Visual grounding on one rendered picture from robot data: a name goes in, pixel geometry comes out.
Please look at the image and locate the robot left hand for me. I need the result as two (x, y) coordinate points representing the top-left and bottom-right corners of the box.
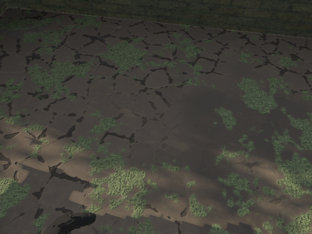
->
(40, 212), (97, 234)

